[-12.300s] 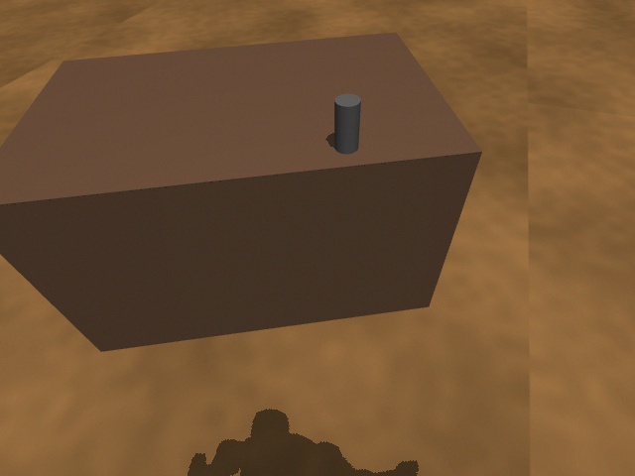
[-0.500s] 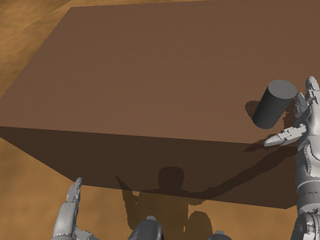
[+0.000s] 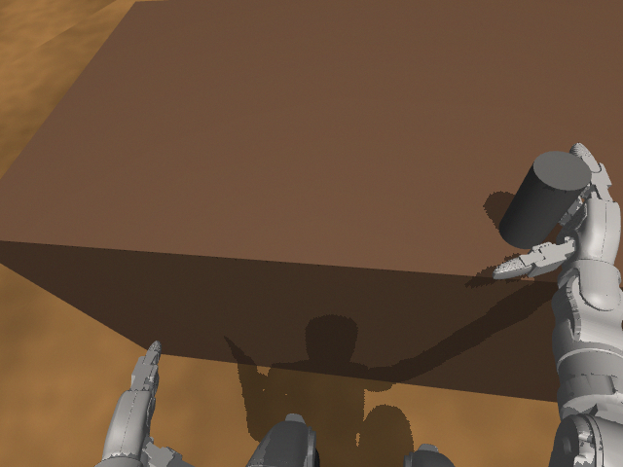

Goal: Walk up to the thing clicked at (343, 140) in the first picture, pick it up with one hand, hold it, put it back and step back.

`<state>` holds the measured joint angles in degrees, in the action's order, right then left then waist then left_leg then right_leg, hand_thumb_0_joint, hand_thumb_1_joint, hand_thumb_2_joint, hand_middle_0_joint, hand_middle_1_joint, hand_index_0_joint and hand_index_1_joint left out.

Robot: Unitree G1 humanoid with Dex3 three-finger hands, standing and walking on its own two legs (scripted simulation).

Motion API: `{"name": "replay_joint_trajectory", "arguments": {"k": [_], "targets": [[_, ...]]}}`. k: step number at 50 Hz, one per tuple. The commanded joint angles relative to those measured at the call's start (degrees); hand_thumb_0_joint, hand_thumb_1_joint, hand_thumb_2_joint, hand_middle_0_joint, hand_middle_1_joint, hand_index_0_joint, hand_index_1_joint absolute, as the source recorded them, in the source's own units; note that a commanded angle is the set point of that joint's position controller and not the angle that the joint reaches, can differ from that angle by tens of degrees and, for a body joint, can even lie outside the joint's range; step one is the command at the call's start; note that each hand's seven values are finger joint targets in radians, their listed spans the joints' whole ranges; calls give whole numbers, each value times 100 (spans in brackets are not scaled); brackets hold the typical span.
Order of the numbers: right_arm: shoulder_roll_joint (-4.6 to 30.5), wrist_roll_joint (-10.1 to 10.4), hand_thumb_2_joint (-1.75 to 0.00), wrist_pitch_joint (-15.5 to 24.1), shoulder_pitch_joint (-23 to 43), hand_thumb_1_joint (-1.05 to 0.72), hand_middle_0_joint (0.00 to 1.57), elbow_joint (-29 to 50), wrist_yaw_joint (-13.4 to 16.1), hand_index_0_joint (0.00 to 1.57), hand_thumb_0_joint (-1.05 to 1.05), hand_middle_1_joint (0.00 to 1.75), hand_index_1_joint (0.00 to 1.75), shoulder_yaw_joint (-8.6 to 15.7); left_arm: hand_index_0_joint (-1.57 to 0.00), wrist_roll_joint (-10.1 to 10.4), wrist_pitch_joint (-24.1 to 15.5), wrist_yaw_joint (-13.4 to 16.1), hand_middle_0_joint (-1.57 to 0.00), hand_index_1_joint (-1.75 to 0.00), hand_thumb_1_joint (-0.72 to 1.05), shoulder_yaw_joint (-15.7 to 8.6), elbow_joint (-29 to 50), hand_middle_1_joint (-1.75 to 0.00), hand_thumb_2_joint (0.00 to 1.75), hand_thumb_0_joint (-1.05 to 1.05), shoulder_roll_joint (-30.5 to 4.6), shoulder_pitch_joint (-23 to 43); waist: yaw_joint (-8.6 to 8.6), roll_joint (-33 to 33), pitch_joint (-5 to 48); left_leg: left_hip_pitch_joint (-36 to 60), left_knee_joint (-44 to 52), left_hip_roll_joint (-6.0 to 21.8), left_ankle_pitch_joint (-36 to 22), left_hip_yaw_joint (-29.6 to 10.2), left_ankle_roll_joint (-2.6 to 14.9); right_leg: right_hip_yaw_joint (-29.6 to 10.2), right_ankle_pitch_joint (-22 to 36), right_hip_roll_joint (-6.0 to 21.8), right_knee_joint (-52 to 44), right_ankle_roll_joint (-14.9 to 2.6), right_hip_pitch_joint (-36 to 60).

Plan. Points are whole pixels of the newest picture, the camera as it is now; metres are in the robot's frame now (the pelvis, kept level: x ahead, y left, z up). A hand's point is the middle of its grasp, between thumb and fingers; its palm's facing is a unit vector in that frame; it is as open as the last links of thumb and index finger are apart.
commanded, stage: close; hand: right
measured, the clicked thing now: (539, 204) +0.45 -0.20 +0.06
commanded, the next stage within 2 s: settle in 0.54 s
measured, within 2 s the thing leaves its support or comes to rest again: leaves its support in 0.80 s
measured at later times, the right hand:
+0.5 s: hand (535, 206) +0.45 -0.20 +0.05, palm faces +0.19 +0.98 +0.01, open 9.4 cm
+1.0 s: hand (552, 184) +0.46 -0.21 +0.08, palm faces +0.18 +0.98 +0.00, open 8.3 cm
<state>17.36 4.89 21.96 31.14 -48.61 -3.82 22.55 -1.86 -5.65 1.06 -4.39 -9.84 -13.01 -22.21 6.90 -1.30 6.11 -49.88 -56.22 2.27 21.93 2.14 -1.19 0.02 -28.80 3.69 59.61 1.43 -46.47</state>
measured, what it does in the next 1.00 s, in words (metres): stands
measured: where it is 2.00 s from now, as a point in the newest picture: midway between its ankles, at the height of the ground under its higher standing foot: outside the picture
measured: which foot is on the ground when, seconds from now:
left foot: down 0.00-1.00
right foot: down 0.00-1.00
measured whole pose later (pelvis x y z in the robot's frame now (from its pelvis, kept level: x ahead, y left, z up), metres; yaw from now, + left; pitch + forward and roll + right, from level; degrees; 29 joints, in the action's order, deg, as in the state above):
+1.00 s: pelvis +0.01 -0.01 +0.01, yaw +0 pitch +15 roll +2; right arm 20.1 4.5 18.7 36.4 -51.8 -3.7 22.0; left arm -1.3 -4.1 1.4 -3.7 -11.8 -13.5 -21.3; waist 6.9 -0.7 5.9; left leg -45.3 -51.4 2.4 20.7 1.9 -1.9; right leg 0.4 -27.8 3.3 55.3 0.9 -42.3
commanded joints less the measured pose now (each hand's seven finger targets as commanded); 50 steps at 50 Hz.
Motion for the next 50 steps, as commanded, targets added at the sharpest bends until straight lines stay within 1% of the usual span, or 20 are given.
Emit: {"name": "replay_joint_trajectory", "arguments": {"k": [1,3,5,7,9,13,14,16,20,21,24,27,30,34,37,39,42,44,46,50], "targets": [[1149,12,-9,434,2498,56,47,1158,33,47,0,27,28,-68,-4,4,-289,54,-5,-6,-57,-258,1077,-5,7,0,-659,-145,15,448,2312,1728,656,-183,-1255,-153,72,17,1484,-268,-829,-186,801],[1432,-18,-11,356,2378,53,53,851,29,53,0,31,31,186,-4,26,-283,80,-5,-6,-57,-492,1112,-5,7,0,-883,-231,70,455,2472,1628,615,-200,-1435,-122,74,-4,1695,-267,-796,-172,956],[1354,-23,-15,368,2822,52,61,1062,-8,61,0,37,37,7,-4,-9,-265,61,-5,-6,-57,-484,916,-5,7,0,-850,-364,159,639,2482,1650,604,-184,-1575,-166,78,40,1770,-284,-753,-177,948],[1033,11,-18,281,2544,49,67,626,-28,67,0,42,42,-95,-4,-2,-278,35,-5,-6,-57,-367,827,-5,7,0,-729,-266,130,492,2189,1443,585,-204,-1442,-113,95,-8,1735,-271,-773,-168,789],[1304,-14,-22,274,2515,49,73,366,9,74,0,47,47,123,-5,0,-291,42,-5,-5,-56,-566,902,-5,6,0,-986,-37,88,550,2122,1245,526,-234,-1316,-32,117,-74,1793,-222,-827,-127,844],[1112,-9,-37,340,2292,38,89,564,4,90,0,64,64,4,-4,-13,-230,-15,-4,-5,-56,-579,1073,-5,6,0,-960,-195,-2,550,2549,1468,483,-280,-1419,39,136,-129,2219,-196,-877,-58,1135],[1408,22,-40,351,2288,35,93,942,33,94,0,67,67,240,-4,-5,-206,-3,-4,-5,-56,-806,1244,-5,6,0,-1216,-206,-87,604,2848,1635,480,-287,-1604,47,133,-136,2492,-197,-885,-41,1308],[1173,31,-46,330,2114,29,98,995,15,98,0,73,73,95,-4,-6,-155,-58,-4,-5,-56,-495,1147,-5,6,0,-914,-254,-128,648,2766,1815,470,-280,-1902,30,138,-68,2763,-218,-861,-31,1290],[1295,23,-55,377,2563,13,109,892,87,109,0,83,83,164,-4,9,-163,36,-4,-5,-57,-722,1118,-5,7,0,-1109,110,116,332,2347,1690,591,-243,-1682,-60,112,-18,2077,-230,-878,-143,942],[1200,2,-60,388,2416,7,114,679,86,114,0,88,88,90,-4,-12,-134,4,-4,-5,-56,-507,909,-5,6,0,-897,-125,82,313,1924,1554,654,-241,-1417,-74,106,0,1760,-244,-913,-172,709],[1321,-67,-74,509,2670,-9,122,686,81,122,0,100,100,128,-5,-28,-181,34,-5,-5,-56,-646,1054,-5,6,0,-957,-118,233,400,2198,1482,614,-234,-1402,-83,105,-19,1750,-244,-868,-166,910],[1660,-96,-92,511,2575,-23,130,608,-8,130,0,116,116,269,-5,-33,-118,-5,-5,-5,-54,-482,816,-5,4,0,-826,-580,78,633,2122,1525,587,-203,-1521,-139,95,65,1833,-296,-793,-158,846],[1550,6,-105,482,2648,-29,132,859,-74,133,0,125,125,261,-5,-23,-116,-13,-5,-5,-54,-677,864,-5,4,0,-977,-428,140,738,2440,1584,532,-195,-1623,-138,114,24,1894,-302,-784,-147,943],[1614,11,-121,437,2965,-35,128,1264,-44,130,0,133,133,185,-5,32,-102,2,-6,-6,-57,-532,1174,-6,6,0,-897,-2,-10,741,2603,1751,632,-203,-1366,-111,109,2,1656,-297,-895,-144,986],[1763,25,-123,409,3134,-38,130,1551,-25,133,0,135,135,237,-6,32,-140,78,-6,-6,-57,-656,1499,-6,7,0,-1174,227,-9,691,3287,2033,601,-220,-1833,-53,105,-43,2242,-273,-864,-109,1428],[1390,49,-126,303,2894,-38,133,1099,-43,136,0,139,139,-32,-5,21,-74,47,-6,-6,-57,-318,701,-6,7,0,-781,-278,-31,1004,2495,1713,656,-236,-1681,-41,144,-15,2257,-268,-953,-72,1345],[1826,68,-123,336,3530,-32,132,1659,56,135,0,136,136,180,-5,45,-152,132,-6,-6,-58,-494,1143,-5,7,0,-1018,358,-8,766,3138,2137,743,-225,-1840,-51,124,-31,2289,-259,-1010,-103,1580],[1544,52,-126,99,2449,-32,135,528,51,138,0,140,140,165,-5,37,-74,101,-6,-6,-56,-493,602,-6,6,0,-1030,-295,-31,542,2143,1895,868,-240,-1703,-4,112,-17,2145,-287,-1135,-122,1273],[1599,63,-124,206,3293,-32,135,1435,46,138,0,139,139,67,-5,60,-114,122,-6,-6,-56,-461,871,-6,6,0,-971,64,29,729,2665,1946,847,-246,-1840,-3,124,-58,2533,-237,-1173,-79,1699],[1468,87,-121,41,2897,-30,135,1020,-9,137,0,137,137,37,-5,85,-107,91,-6,-6,-55,-528,462,-6,6,0,-957,-14,-36,708,2204,1909,954,-223,-1794,-19,132,-30,2463,-249,-1270,-82,1584]]}}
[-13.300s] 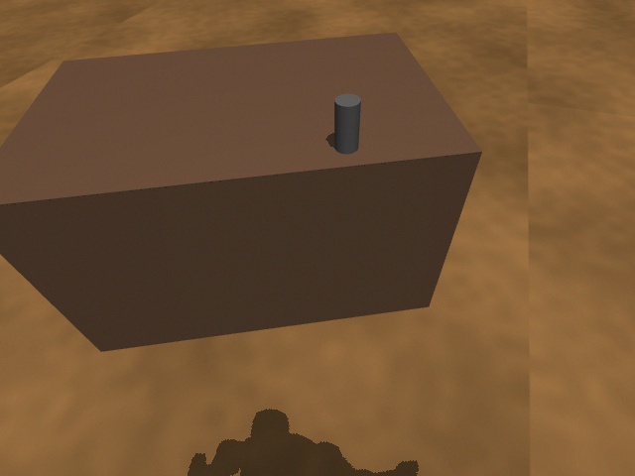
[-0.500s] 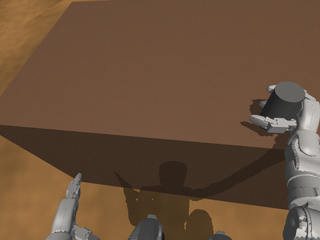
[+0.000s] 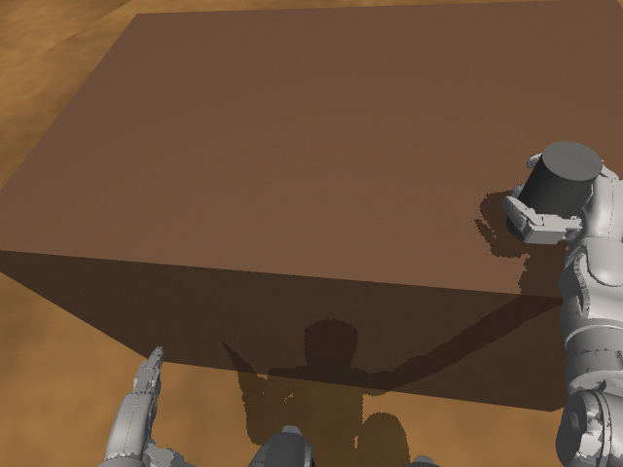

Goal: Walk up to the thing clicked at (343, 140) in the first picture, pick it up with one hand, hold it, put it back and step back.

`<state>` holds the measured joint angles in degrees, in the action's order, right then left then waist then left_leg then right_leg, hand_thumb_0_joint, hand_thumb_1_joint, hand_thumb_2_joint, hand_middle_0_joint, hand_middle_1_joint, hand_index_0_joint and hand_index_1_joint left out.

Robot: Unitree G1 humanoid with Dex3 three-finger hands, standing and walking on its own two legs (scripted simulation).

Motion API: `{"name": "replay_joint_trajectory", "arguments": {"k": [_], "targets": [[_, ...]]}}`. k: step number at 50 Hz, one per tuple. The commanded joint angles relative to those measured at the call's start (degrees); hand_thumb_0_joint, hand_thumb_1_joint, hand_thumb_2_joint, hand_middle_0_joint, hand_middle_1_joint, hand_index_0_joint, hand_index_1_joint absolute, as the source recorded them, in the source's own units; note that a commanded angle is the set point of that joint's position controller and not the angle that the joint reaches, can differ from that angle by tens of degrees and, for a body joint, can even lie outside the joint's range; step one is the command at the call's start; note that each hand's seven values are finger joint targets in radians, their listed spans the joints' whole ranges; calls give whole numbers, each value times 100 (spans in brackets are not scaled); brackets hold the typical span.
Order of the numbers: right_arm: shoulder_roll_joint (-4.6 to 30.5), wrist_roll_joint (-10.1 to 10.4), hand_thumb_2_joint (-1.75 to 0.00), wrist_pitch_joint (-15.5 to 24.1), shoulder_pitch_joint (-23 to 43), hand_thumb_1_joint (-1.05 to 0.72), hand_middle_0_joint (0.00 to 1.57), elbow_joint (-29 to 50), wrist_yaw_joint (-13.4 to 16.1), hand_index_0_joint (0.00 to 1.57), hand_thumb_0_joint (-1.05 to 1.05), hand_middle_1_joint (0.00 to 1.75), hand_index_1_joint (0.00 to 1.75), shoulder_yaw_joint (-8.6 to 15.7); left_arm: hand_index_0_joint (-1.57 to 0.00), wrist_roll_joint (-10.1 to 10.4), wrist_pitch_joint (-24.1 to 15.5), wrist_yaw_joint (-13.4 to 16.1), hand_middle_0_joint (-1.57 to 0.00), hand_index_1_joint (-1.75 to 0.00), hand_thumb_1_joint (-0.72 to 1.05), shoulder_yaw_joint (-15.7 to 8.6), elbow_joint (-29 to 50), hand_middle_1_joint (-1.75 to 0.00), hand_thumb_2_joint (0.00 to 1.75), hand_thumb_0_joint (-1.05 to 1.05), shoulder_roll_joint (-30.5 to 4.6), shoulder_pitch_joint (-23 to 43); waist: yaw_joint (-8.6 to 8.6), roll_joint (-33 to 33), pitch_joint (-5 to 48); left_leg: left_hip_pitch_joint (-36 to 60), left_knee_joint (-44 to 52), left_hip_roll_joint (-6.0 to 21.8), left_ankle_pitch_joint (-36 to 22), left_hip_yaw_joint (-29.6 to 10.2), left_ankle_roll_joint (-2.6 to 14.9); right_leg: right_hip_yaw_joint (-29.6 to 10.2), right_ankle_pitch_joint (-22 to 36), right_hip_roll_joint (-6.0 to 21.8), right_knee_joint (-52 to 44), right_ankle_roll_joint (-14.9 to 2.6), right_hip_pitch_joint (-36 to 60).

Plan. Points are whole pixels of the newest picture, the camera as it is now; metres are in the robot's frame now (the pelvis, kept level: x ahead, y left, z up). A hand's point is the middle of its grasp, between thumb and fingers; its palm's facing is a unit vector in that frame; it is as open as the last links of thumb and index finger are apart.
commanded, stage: settle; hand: right
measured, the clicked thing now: (548, 196) +0.45 -0.21 +0.08
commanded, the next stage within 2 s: lift in 0.56 s
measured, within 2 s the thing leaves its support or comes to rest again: neither
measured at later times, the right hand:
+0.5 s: hand (542, 186) +0.45 -0.19 +0.10, palm faces +0.18 +0.98 +0.00, open 8.3 cm
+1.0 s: hand (558, 167) +0.44 -0.19 +0.14, palm faces +0.18 +0.98 -0.01, open 8.3 cm
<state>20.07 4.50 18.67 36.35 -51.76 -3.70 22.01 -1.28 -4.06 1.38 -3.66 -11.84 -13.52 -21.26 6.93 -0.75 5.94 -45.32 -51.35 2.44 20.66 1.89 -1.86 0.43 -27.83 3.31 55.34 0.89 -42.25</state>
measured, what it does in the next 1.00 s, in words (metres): stands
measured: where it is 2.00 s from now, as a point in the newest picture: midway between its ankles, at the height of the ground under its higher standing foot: outside the picture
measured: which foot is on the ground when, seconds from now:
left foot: down 0.00-1.00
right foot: down 0.00-1.00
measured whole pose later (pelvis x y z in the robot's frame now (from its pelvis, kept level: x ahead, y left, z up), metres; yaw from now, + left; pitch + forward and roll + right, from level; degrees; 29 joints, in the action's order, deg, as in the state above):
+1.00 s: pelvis +0.01 +0.00 +0.03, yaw +0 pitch +9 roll +1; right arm 17.1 6.8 9.6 32.1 -40.5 -1.2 17.3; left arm 0.4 -5.2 3.3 -3.4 -22.5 -12.5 -18.5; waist 4.0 0.4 4.3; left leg -31.1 -39.3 2.5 16.6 1.4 -2.0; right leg 1.5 -23.2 2.8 42.2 0.9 -27.5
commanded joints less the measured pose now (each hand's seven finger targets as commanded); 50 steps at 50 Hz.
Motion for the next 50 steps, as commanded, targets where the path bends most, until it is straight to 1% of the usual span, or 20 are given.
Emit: {"name": "replay_joint_trajectory", "arguments": {"k": [1,5,7,15,17,19,20,22,23,24,25,31,33,35,39,41,44,47,48,50], "targets": [[1308,121,-122,376,2558,-29,134,1510,-15,137,0,137,137,106,-5,30,-284,90,-6,-6,-55,-707,685,-5,6,0,-1018,31,7,565,2402,1506,491,-253,-1665,12,191,-87,2323,-191,-859,-46,1295],[1005,177,-124,276,2563,-30,133,1459,-55,136,0,138,138,-93,-5,61,-322,84,-5,-6,-56,-573,664,-5,6,0,-894,14,-17,579,2529,1595,540,-279,-1827,63,200,-139,2806,-160,-958,21,1617],[1179,190,-122,282,2733,-31,133,1685,-30,136,0,136,136,0,-5,65,-343,87,-5,-6,-56,-446,844,-5,6,0,-829,193,-53,569,2645,1853,614,-253,-1991,31,193,-78,2807,-193,-967,6,1622],[1287,139,-132,178,2573,-37,134,1481,46,137,0,144,144,59,-5,50,-347,90,-5,-5,-55,-448,183,-5,6,0,-735,-87,-149,613,2025,1897,835,-210,-1733,-49,176,36,2167,-264,-1182,-61,1343],[1223,170,-130,173,2708,-36,134,1617,46,137,0,143,143,9,-5,55,-399,132,-5,-5,-55,-590,427,-5,6,0,-919,232,-31,449,2283,1933,874,-235,-1754,-19,160,-3,2180,-231,-1202,-73,1570],[1430,202,-132,175,2934,-37,134,2053,77,137,0,144,144,79,-5,85,-418,148,-5,-5,-55,-557,606,-5,6,0,-927,445,-150,452,2554,2182,941,-218,-1750,-37,144,10,2110,-238,-1247,-86,1674],[1188,178,-133,98,2627,-36,134,1518,104,138,0,145,145,-58,-5,78,-397,154,-5,-5,-56,-519,290,-5,6,0,-820,209,-99,360,2095,2058,966,-230,-1669,-12,148,11,2011,-248,-1290,-84,1500],[1199,196,-132,133,2966,-37,133,2032,116,136,0,144,144,-83,-4,93,-463,146,-5,-6,-56,-354,647,-5,6,0,-721,463,-132,450,2520,2302,1000,-212,-1776,-45,131,32,2061,-248,-1316,-94,1664],[1069,188,-132,65,2570,-38,133,1345,112,136,0,144,144,-89,-4,80,-426,157,-5,-6,-56,-308,56,-5,6,0,-621,64,-78,358,2015,2026,1002,-246,-1730,5,155,7,2108,-233,-1335,-74,1541],[1203,188,-131,88,2561,-36,134,1538,116,137,0,143,143,-19,-4,89,-417,134,-5,-5,-56,-257,226,-5,6,0,-609,225,-176,443,1987,2129,1037,-217,-1694,-15,153,16,2080,-253,-1386,-79,1474],[1353,176,-131,118,2925,-38,133,1882,124,136,0,142,142,-9,-4,100,-470,169,-5,-5,-56,-369,651,-5,6,0,-780,626,-149,401,2347,2204,1064,-221,-1698,-29,136,14,2071,-237,-1383,-89,1675],[1283,213,-132,-3,2558,-37,132,1568,96,135,0,143,143,-34,-4,102,-424,201,-5,-5,-56,-413,-106,-5,6,0,-750,168,-123,346,2000,2280,1151,-205,-1786,-57,129,57,2022,-268,-1471,-110,1571],[1385,237,-133,27,3049,-38,131,2072,112,135,0,144,144,-26,-4,103,-481,235,-5,-6,-57,-580,169,-5,6,0,-929,516,-95,575,2459,2352,1171,-203,-1821,-63,130,52,2091,-249,-1481,-94,1891],[1123,258,-134,-79,2537,-32,131,1614,127,135,0,145,145,-131,-5,117,-466,209,-5,-5,-55,-316,20,-6,5,0,-688,372,-166,351,1887,2236,1252,-231,-1588,12,134,18,1916,-239,-1592,-92,1702],[1192,260,-133,-81,2659,-32,131,2061,192,135,0,145,145,-134,-5,124,-438,209,-5,-5,-54,-198,-19,-6,5,0,-558,305,-281,513,2168,2594,1287,-200,-1854,-25,144,75,2171,-276,-1661,-78,1813],[1028,255,-134,-181,2446,-35,132,1953,183,136,0,145,145,-256,-5,130,-431,224,-5,-5,-55,-341,-196,-6,5,0,-661,278,-186,611,2113,2363,1264,-251,-2043,40,178,16,2655,-223,-1683,-17,2160],[1280,301,-132,-225,2597,-36,132,2635,235,135,0,144,144,-138,-5,135,-425,258,-5,-5,-55,-533,-30,-5,5,0,-925,578,-315,646,2435,2638,1290,-242,-2221,75,188,-5,3006,-208,-1726,19,2421],[990,351,-131,-357,2481,-36,132,2879,280,135,0,143,143,-314,-5,167,-400,258,-5,-5,-55,-472,-101,-5,5,0,-812,470,-305,641,2326,2690,1400,-250,-2250,94,194,15,3080,-205,-1814,21,2617],[786,364,-131,-447,2182,-35,131,2701,287,134,0,142,142,-405,-5,175,-376,244,-5,-5,-55,-258,-288,-5,5,0,-578,312,-355,523,2076,2794,1425,-242,-2308,106,206,33,3091,-223,-1868,19,2472],[879,383,-131,-553,2185,-36,132,3057,311,135,0,143,143,-399,-4,193,-387,278,-5,-5,-55,-408,-206,-5,6,0,-766,600,-402,545,2107,2796,1484,-251,-2243,126,198,9,3146,-192,-1963,25,2649]]}}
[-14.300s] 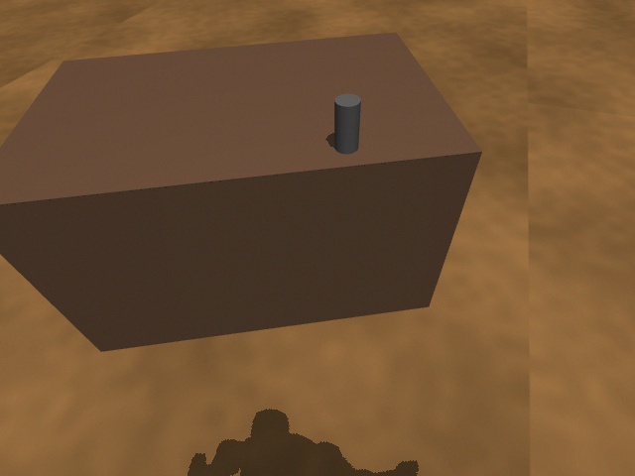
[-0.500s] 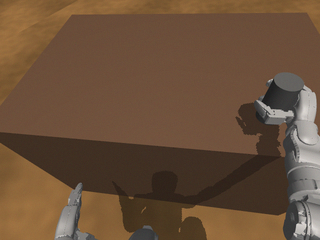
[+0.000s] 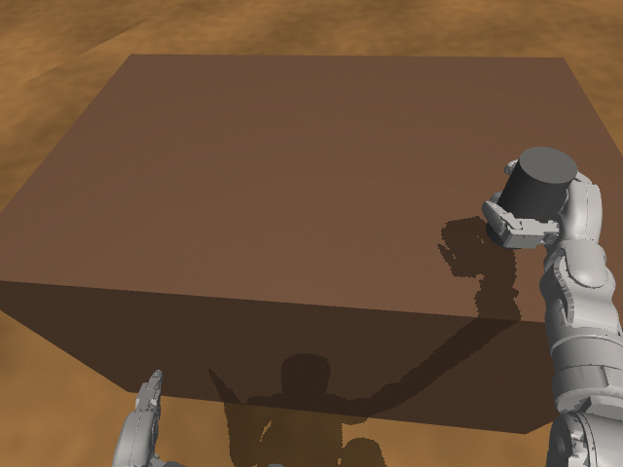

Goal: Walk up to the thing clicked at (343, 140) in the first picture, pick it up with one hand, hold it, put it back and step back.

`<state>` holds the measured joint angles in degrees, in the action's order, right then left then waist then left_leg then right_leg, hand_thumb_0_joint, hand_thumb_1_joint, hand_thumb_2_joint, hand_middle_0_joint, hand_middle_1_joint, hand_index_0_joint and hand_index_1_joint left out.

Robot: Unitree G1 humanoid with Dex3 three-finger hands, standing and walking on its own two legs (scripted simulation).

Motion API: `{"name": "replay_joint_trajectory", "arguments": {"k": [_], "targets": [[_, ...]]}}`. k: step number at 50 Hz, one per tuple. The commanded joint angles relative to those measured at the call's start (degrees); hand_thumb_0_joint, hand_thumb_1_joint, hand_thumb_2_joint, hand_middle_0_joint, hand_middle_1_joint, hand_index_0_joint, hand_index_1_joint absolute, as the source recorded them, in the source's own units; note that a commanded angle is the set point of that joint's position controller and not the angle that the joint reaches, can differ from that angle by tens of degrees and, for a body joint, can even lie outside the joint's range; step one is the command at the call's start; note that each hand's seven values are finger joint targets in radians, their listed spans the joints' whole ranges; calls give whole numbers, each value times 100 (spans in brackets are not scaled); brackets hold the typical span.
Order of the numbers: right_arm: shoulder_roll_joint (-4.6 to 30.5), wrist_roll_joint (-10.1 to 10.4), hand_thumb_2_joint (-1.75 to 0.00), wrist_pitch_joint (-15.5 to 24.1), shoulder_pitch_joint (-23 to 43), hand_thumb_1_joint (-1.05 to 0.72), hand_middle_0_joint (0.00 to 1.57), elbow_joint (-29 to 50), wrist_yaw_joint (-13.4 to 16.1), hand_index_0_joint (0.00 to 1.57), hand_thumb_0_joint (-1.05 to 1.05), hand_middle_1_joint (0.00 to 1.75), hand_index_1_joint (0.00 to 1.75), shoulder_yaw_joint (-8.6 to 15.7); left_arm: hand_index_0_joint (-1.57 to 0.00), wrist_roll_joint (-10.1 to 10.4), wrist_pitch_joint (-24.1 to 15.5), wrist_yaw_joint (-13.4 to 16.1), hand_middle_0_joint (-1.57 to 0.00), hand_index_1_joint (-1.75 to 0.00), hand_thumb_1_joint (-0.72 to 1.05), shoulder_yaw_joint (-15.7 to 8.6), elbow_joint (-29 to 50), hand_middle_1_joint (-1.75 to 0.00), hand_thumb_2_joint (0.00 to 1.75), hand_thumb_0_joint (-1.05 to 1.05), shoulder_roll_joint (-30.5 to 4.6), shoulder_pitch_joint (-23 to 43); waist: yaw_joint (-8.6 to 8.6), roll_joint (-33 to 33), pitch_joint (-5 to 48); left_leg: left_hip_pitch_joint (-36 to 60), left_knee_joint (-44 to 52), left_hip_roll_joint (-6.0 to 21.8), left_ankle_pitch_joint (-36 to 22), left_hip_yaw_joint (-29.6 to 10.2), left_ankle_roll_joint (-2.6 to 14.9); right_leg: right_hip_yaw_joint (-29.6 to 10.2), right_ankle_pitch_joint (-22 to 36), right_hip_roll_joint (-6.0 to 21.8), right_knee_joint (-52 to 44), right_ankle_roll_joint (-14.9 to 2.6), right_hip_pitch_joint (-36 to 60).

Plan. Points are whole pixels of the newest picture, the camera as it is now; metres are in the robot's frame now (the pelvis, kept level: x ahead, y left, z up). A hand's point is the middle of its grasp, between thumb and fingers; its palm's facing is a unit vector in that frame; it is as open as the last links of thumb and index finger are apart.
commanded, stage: lift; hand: right
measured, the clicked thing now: (525, 201) +0.43 -0.20 +0.12
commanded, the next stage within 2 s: hold in 1.06 s
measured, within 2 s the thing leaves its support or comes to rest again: neither
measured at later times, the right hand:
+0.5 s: hand (535, 196) +0.38 -0.17 +0.18, palm faces +0.17 +0.98 -0.01, open 8.3 cm
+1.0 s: hand (554, 198) +0.34 -0.17 +0.21, palm faces +0.17 +0.99 -0.02, open 8.3 cm
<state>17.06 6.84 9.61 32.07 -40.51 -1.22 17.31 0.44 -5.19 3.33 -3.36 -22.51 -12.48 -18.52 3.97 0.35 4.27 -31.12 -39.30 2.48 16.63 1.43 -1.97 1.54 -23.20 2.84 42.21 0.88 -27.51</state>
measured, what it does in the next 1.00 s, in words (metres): stands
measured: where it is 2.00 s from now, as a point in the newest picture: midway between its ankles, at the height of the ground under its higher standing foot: outside the picture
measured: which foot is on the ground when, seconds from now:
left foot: down 0.00-1.00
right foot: down 0.00-1.00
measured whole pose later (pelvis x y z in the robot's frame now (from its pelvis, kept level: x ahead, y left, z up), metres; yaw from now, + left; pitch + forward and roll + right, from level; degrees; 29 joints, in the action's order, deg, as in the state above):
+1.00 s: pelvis -0.01 +0.02 +0.02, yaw -2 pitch -1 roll +0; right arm 13.4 11.1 -20.9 18.5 -0.9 -0.8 14.2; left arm 1.9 -7.4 3.9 -5.8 -33.9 -13.1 -14.3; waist 0.0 3.2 1.7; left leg -15.0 -29.4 2.7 13.0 3.1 -0.9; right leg 0.4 -17.0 2.4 29.1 1.9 -10.7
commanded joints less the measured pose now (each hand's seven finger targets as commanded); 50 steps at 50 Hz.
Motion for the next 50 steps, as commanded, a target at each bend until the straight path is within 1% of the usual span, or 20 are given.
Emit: {"name": "replay_joint_trajectory", "arguments": {"k": [1,2,6,7,9,10,14,15,18,19,20,21,22,24,27,34,38,40,46,50], "targets": [[1166,154,-130,302,2593,-33,132,1982,66,135,0,143,143,73,-4,7,-250,83,-4,-5,-54,-395,600,-5,5,0,-772,218,-110,539,2104,1364,309,-245,-1837,171,212,-78,2646,-155,-661,28,1099],[917,167,-130,237,2502,-35,131,2172,48,134,0,142,142,-80,-4,18,-262,70,-5,-5,-55,-347,740,-5,5,0,-727,260,-119,467,2124,1381,325,-265,-1809,209,208,-121,2736,-117,-714,43,1229],[1017,236,-130,-87,2141,-35,133,2551,42,136,0,143,143,9,-4,52,-207,80,-4,-5,-54,-358,638,-5,5,0,-751,222,-207,287,2074,1692,454,-242,-1980,205,205,-54,2751,-157,-834,14,1298],[925,258,-132,-196,2013,-36,134,2596,30,137,0,145,145,-23,-4,63,-174,64,-4,-5,-55,-202,403,-5,5,0,-551,183,-259,353,1823,1649,490,-235,-2018,207,201,-34,2781,-168,-845,12,1242],[830,319,-132,-381,2045,-35,135,3040,32,138,0,145,145,-103,-4,79,-177,82,-4,-5,-55,-325,741,-5,5,0,-714,514,-226,222,1909,1765,567,-211,-2070,192,186,-17,2705,-186,-922,-23,1342],[957,331,-132,-506,1859,-35,134,2969,43,137,0,145,145,46,-4,77,-155,102,-4,-5,-55,-473,547,-5,5,0,-848,276,-204,191,1841,1770,573,-221,-2155,212,184,-19,2833,-173,-930,-13,1411],[903,371,-133,-831,1748,-38,135,3459,63,138,0,146,146,-8,-4,110,-117,102,-4,-5,-55,-500,489,-5,5,0,-795,411,-288,104,1531,1857,760,-153,-1957,200,136,40,2321,-237,-1097,-68,1415],[834,383,-133,-909,1713,-36,135,3604,63,138,0,146,146,-15,-4,97,-124,122,-4,-5,-55,-551,631,-5,5,0,-894,355,-207,-66,1688,1912,790,-168,-1982,197,139,30,2287,-226,-1125,-92,1547],[867,403,-133,-1097,1746,-35,134,3937,85,138,0,146,146,-14,-4,112,-142,120,-4,-5,-54,-391,323,-5,5,0,-651,508,-329,36,1293,1807,962,-131,-1518,193,103,49,1802,-259,-1261,-116,1478],[873,404,-132,-1185,1635,-35,134,3953,79,137,0,145,145,6,-4,116,-144,143,-4,-5,-54,-485,368,-5,5,0,-739,419,-242,-33,1375,1839,983,-132,-1587,197,91,43,1838,-260,-1282,-138,1555],[734,404,-131,-1257,1571,-35,134,4037,64,137,0,144,144,-82,-4,116,-180,117,-4,-5,-54,-340,410,-5,5,0,-606,598,-330,-32,1325,1880,998,-118,-1542,202,78,51,1797,-270,-1292,-134,1557],[808,412,-131,-1313,1597,-35,134,4212,69,137,0,145,145,-48,-4,114,-204,141,-4,-5,-54,-485,416,-5,5,0,-745,660,-306,-58,1406,1934,1005,-120,-1578,195,77,45,1825,-272,-1319,-137,1620],[839,404,-132,-1364,1617,-32,134,4340,76,137,0,145,145,-25,-4,106,-180,132,-4,-5,-54,-355,286,-5,5,0,-609,623,-374,80,1496,2009,1016,-101,-1665,181,85,64,1928,-290,-1305,-122,1665],[733,427,-131,-1523,1473,-35,134,4405,78,137,0,144,144,-64,-4,119,-222,154,-4,-5,-54,-502,367,-5,5,0,-769,817,-350,-73,1387,1988,1053,-108,-1657,205,69,40,1929,-288,-1339,-131,1717],[729,416,-133,-1696,1417,-35,135,4561,96,138,0,146,146,-58,-4,114,-236,120,-4,-5,-55,-224,225,-5,5,0,-505,844,-418,43,1263,2029,1146,-112,-1443,220,84,38,1759,-294,-1442,-118,1662],[820,455,-133,-2082,1321,-35,135,5022,96,138,0,147,147,54,-4,128,-309,118,-4,-5,-54,-632,24,-5,5,0,-897,900,-384,105,1247,2076,1247,-145,-1473,258,108,-2,1843,-266,-1575,-109,1858],[678,476,-134,-2246,1220,-37,136,5129,88,139,0,147,147,2,-4,143,-366,63,-4,-5,-55,-286,-91,-5,5,0,-524,939,-454,3,1105,2092,1330,-149,-1312,283,111,-12,1711,-265,-1634,-118,1839],[778,479,-133,-2330,1219,-34,134,5221,84,138,0,146,146,53,-4,132,-408,85,-4,-5,-54,-507,-91,-5,5,0,-740,956,-414,64,1083,2081,1382,-144,-1171,283,113,-13,1560,-275,-1680,-129,1839],[782,503,-132,-2549,1175,-37,134,5381,85,137,0,145,145,85,-4,131,-552,83,-4,-5,-54,-545,-232,-5,5,0,-816,1110,-413,-117,909,2081,1506,-126,-827,278,73,-19,1209,-311,-1775,-164,1780],[731,504,-131,-2649,1122,-37,133,5637,92,136,0,144,144,58,-4,131,-580,73,-4,-5,-55,-461,-226,-5,5,0,-695,1055,-443,-36,1162,2240,1437,-113,-1253,283,79,-21,1622,-321,-1695,-144,1922]]}}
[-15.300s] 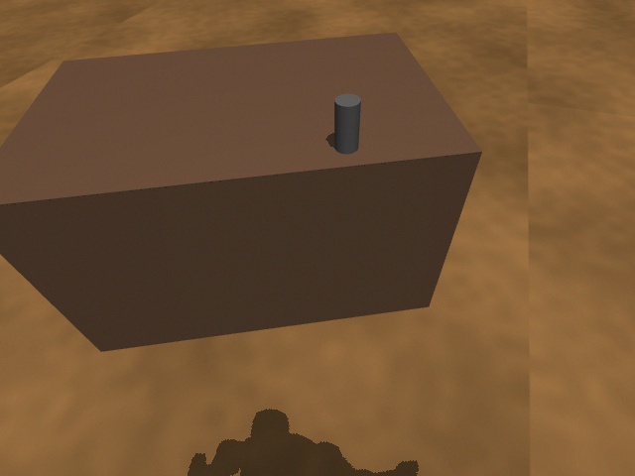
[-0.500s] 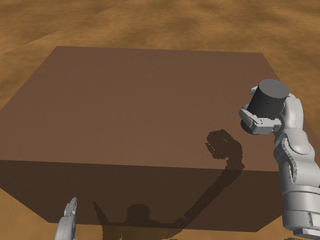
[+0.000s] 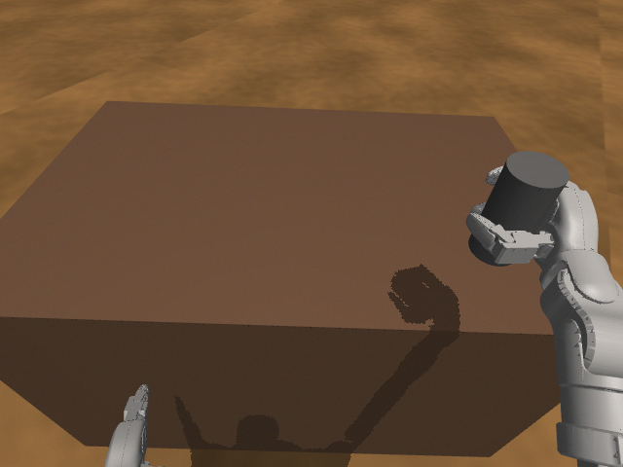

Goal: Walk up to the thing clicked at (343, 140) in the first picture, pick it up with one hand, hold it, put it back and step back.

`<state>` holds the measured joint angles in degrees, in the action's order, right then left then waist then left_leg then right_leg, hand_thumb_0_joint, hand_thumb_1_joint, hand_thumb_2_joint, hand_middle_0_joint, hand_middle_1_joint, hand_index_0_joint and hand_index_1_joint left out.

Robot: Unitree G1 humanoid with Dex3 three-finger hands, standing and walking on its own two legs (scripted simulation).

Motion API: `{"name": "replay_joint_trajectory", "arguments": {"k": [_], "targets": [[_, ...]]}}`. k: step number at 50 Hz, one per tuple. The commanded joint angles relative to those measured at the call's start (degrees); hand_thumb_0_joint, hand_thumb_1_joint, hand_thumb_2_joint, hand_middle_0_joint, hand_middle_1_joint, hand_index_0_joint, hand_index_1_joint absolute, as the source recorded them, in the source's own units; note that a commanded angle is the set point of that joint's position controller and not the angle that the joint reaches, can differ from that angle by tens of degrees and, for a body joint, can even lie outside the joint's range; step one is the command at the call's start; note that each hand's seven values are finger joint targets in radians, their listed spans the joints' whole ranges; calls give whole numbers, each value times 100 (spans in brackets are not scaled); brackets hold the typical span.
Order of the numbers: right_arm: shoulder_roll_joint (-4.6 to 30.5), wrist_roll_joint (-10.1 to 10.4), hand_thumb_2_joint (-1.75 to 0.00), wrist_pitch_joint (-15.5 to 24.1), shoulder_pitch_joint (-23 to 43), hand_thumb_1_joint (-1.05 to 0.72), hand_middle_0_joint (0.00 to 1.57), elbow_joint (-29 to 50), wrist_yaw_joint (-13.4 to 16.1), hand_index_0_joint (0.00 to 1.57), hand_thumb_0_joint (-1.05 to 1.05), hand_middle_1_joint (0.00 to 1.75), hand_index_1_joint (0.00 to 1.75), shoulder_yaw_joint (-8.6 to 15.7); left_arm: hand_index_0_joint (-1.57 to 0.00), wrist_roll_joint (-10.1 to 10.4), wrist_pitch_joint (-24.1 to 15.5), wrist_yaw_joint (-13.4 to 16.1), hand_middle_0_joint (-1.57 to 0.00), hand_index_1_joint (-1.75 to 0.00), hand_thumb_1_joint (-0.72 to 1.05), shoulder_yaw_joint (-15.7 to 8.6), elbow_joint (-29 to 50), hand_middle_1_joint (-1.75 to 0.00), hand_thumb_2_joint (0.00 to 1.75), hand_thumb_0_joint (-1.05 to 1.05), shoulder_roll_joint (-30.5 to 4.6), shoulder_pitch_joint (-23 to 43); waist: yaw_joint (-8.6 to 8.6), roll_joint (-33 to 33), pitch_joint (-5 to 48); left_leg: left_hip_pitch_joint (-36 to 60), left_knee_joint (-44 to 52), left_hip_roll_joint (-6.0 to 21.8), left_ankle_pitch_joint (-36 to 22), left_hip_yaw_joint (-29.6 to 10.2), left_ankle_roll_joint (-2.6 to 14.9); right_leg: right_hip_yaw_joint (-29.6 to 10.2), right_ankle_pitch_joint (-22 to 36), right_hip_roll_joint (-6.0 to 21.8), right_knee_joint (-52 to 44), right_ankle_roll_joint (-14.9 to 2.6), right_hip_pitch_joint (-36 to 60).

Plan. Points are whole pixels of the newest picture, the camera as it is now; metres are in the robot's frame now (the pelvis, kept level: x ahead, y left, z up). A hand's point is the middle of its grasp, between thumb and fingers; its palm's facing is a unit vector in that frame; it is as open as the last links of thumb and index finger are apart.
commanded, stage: lift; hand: right
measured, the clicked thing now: (512, 212) +0.35 -0.18 +0.20
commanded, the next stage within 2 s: hold in 0.06 s
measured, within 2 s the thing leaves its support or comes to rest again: neither
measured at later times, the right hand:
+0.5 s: hand (517, 206) +0.35 -0.18 +0.22, palm faces +0.13 +0.99 -0.02, open 8.3 cm
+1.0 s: hand (522, 205) +0.34 -0.18 +0.23, palm faces +0.12 +0.99 -0.03, open 8.3 cm
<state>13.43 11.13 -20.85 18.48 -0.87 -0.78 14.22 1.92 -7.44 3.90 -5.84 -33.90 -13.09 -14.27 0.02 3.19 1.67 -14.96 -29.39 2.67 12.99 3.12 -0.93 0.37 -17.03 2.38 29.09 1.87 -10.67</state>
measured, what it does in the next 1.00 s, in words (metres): stands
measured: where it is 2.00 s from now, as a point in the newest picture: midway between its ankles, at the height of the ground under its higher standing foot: outside the picture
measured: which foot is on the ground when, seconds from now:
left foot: down 0.00-1.00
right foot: down 0.00-1.00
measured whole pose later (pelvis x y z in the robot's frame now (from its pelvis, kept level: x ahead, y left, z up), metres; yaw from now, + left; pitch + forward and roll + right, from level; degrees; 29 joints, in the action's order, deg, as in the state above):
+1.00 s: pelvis +0.01 +0.00 +0.00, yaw +0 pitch -2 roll +0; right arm 14.2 12.7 -33.1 17.9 10.2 -2.5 16.2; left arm 2.1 -10.6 2.5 -6.7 -38.5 -14.0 -13.1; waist -0.7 4.4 2.8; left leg -13.6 -29.0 2.8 13.4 3.4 -1.1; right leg 0.1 -17.5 2.3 29.0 1.8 -9.6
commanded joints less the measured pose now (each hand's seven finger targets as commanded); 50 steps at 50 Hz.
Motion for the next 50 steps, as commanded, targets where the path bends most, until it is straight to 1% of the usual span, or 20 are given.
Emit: {"name": "replay_joint_trajectory", "arguments": {"k": [1,2,4,6,9,12,13,16,18,20,22,23,30,31,33,35,37,38,40,50], "targets": [[1109,85,-131,361,2503,-38,133,1681,40,136,0,144,144,379,-4,-9,-350,1,-4,-5,-55,-145,805,-5,5,0,-559,638,-78,-274,1311,578,446,-130,-924,113,-21,104,1051,-280,-376,-236,226],[1157,83,-132,325,2503,-37,134,1661,46,137,0,145,145,424,-4,-8,-344,9,-4,-5,-54,-280,818,-5,5,0,-692,656,-69,-204,1329,585,433,-149,-953,125,8,84,1118,-257,-407,-212,272],[1002,79,-131,262,2490,-38,132,1702,23,135,0,143,143,276,-4,-15,-370,3,-4,-5,-55,-318,804,-5,5,0,-758,662,-10,-236,1251,523,419,-173,-968,161,15,51,1154,-235,-432,-201,287],[1062,86,-132,191,2507,-37,132,1749,11,135,0,144,144,323,-5,-13,-395,-16,-4,-5,-55,-339,781,-5,5,0,-765,661,-5,-125,1268,548,436,-183,-942,171,32,37,1169,-219,-454,-184,303],[1074,100,-132,99,2451,-37,134,1796,-15,137,0,145,145,376,-5,2,-405,-60,-4,-5,-54,-167,643,-5,4,0,-553,612,-86,-120,1289,634,428,-170,-1133,166,25,46,1384,-227,-411,-187,317],[1110,117,-132,1,2469,-37,133,1893,-44,136,0,144,144,413,-5,-10,-436,-45,-4,-5,-54,-375,614,-5,4,0,-794,810,-46,-199,1258,567,462,-167,-1032,166,9,45,1235,-235,-421,-206,316],[1027,133,-131,-38,2428,-37,132,1934,-50,135,0,143,143,362,-5,-10,-452,-64,-5,-5,-54,-292,641,-5,5,0,-732,807,-37,-261,1220,565,466,-171,-977,164,7,52,1182,-236,-422,-206,319],[1082,166,-132,-127,2316,-39,134,1978,-68,137,0,144,144,461,-5,-1,-478,-52,-4,-5,-54,-455,646,-5,4,0,-883,740,-38,-345,1368,646,408,-186,-1294,188,3,29,1555,-219,-367,-196,442],[1108,142,-132,-181,2345,-38,134,2073,-72,137,0,145,145,461,-5,-1,-478,-92,-4,-5,-54,-264,655,-5,4,0,-685,728,-104,-199,1373,660,378,-193,-1298,206,23,5,1682,-202,-369,-169,432],[1144,155,-132,-237,2386,-38,133,2129,-58,136,0,144,144,519,-4,-8,-485,-81,-4,-5,-54,-356,624,-5,5,0,-781,783,-106,-200,1335,644,408,-193,-1139,202,28,6,1497,-205,-410,-169,375],[1044,194,-131,-280,2392,-39,133,2212,-70,136,0,143,143,458,-5,-3,-493,-107,-5,-5,-54,-179,537,-5,5,0,-602,874,-123,-244,1134,592,480,-168,-935,179,9,44,1187,-245,-420,-204,255],[1102,186,-132,-321,2344,-39,133,2178,-68,136,0,143,143,502,-5,-1,-521,-73,-5,-5,-54,-337,562,-5,5,0,-741,886,-84,-273,1168,596,485,-172,-956,175,-2,37,1187,-241,-423,-212,298],[1103,180,-133,-480,2387,-38,134,2392,-108,137,0,145,145,496,-5,-6,-528,-100,-5,-5,-54,-298,632,-5,5,0,-766,794,-83,-250,1486,723,355,-164,-1614,181,12,33,1959,-233,-280,-176,524],[1102,186,-132,-508,2428,-39,133,2405,-107,136,0,144,144,494,-5,0,-543,-97,-5,-5,-55,-237,568,-5,5,0,-686,846,-115,-258,1281,630,371,-168,-1454,184,4,29,1788,-235,-305,-181,433],[1048,203,-133,-566,2431,-37,134,2233,-105,137,0,145,145,470,-5,-8,-603,-62,-5,-5,-54,-443,598,-5,5,0,-940,879,-13,-312,1259,596,418,-192,-1219,191,-3,12,1510,-221,-378,-191,435],[1137,157,-132,-557,2581,-37,133,2272,-105,136,0,144,144,463,-5,-12,-612,-88,-5,-5,-55,-255,542,-5,5,0,-715,792,-39,-213,1168,521,427,-191,-1024,196,8,13,1330,-235,-396,-186,373],[1221,164,-132,-568,2546,-37,132,2300,-95,135,0,143,143,568,-5,-17,-619,-44,-5,-5,-54,-475,592,-5,5,0,-936,775,-26,-333,1362,572,407,-178,-1140,202,4,6,1415,-241,-371,-200,435],[1181,171,-132,-594,2432,-37,132,2284,-107,135,0,143,143,553,-5,-21,-604,-68,-5,-5,-55,-324,492,-5,5,0,-781,741,-77,-287,1256,574,426,-162,-1080,200,1,26,1334,-268,-365,-201,352],[1158,206,-131,-626,2390,-36,131,2380,-126,135,0,143,143,560,-5,-4,-645,-87,-5,-5,-54,-338,493,-5,5,0,-781,848,-100,-246,1184,547,448,-157,-938,190,-6,34,1161,-284,-385,-213,294],[1104,259,-132,-798,2183,-34,132,2461,-125,136,0,144,144,578,-5,4,-645,-108,-5,-5,-54,-342,633,-5,5,0,-849,973,-121,-367,1333,653,396,-183,-1140,193,5,-4,1439,-243,-337,-192,342]]}}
